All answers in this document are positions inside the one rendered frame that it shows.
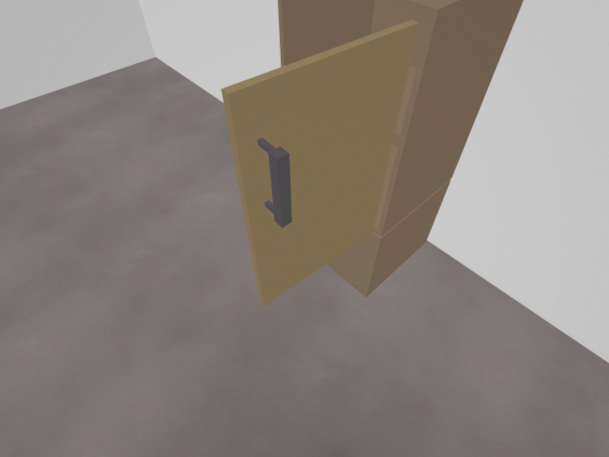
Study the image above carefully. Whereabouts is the cupboard door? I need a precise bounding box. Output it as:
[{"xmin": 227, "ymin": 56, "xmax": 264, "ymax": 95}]
[{"xmin": 221, "ymin": 20, "xmax": 419, "ymax": 307}]

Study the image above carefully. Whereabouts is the handle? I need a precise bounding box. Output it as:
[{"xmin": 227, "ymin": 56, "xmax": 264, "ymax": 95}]
[{"xmin": 258, "ymin": 138, "xmax": 292, "ymax": 228}]

